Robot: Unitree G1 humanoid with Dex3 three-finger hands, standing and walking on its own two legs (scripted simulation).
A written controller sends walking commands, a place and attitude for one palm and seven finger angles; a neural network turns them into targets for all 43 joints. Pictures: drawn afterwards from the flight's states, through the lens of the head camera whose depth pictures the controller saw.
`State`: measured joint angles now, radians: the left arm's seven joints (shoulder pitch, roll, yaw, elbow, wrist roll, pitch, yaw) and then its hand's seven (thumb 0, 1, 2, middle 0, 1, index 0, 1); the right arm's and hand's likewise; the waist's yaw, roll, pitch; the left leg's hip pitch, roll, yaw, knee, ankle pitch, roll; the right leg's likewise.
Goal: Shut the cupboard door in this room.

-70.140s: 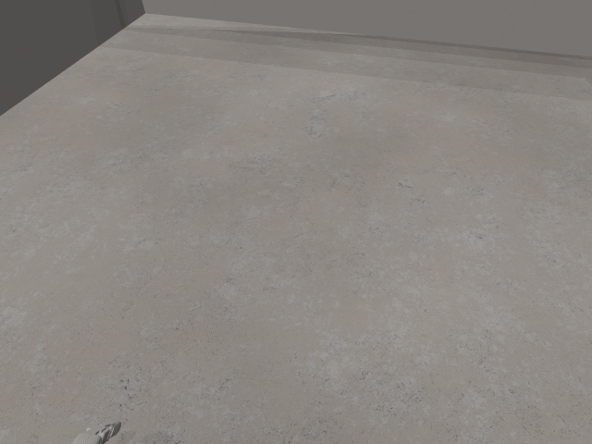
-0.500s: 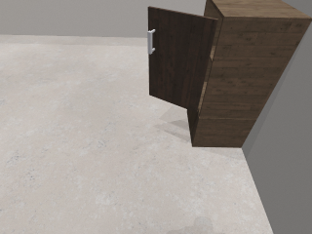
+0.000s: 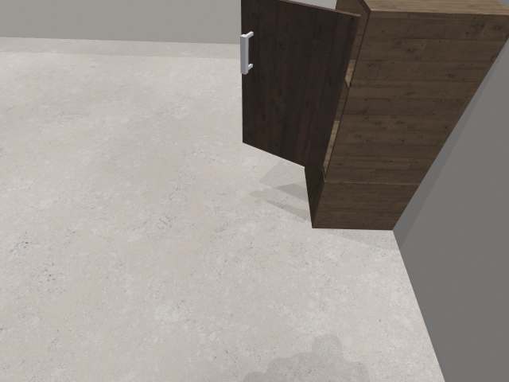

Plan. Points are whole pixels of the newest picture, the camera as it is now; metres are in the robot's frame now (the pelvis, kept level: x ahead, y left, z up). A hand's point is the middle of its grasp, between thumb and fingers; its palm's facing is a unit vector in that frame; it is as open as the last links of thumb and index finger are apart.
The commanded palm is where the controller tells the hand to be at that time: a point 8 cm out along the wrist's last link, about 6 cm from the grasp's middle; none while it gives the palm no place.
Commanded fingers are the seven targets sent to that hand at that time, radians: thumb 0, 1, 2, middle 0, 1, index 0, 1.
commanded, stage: look to check the result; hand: left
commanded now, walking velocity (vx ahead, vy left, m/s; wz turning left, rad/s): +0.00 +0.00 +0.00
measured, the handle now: (247, 52) +1.11 +0.08 +0.02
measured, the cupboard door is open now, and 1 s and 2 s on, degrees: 61 61 61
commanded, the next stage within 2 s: walk to a spot facing it in 0.38 s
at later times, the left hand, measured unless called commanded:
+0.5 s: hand out of the picture -0.01 +0.15 -0.18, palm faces +0.03 -0.98 -0.18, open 7.3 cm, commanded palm none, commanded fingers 0.00 0.90 0.90 -0.20 -0.30 -0.20 -0.30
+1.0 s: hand out of the picture +0.07 +0.23 -0.18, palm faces +0.22 -0.95 -0.22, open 7.3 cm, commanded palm none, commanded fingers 0.00 0.90 0.90 -0.20 -0.30 -0.20 -0.30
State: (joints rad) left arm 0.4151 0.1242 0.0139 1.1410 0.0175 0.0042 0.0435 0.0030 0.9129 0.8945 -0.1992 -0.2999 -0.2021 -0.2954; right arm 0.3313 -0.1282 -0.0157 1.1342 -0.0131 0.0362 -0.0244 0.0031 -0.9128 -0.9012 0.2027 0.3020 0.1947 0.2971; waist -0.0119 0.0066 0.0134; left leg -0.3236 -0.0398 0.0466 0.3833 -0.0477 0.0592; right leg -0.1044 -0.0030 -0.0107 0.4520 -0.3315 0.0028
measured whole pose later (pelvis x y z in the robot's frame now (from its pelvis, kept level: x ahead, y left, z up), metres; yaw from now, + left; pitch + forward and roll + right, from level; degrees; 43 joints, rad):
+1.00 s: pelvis +0.03 +0.02 -0.01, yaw +13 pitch +0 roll -2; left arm 0.15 0.22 0.08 0.94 0.02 0.04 0.02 0.01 0.91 0.89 -0.20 -0.30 -0.20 -0.30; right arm 0.22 -0.22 -0.05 0.97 -0.03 0.03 -0.01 0.00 -0.91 -0.90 0.20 0.30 0.20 0.30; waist -0.03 -0.01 0.14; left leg -0.38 -0.06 0.03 0.57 -0.20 0.10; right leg -0.43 -0.05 -0.01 1.12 -0.46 0.04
